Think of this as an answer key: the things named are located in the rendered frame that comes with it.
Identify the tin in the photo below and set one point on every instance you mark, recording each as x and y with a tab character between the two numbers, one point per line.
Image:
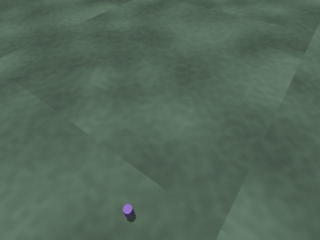
128	210

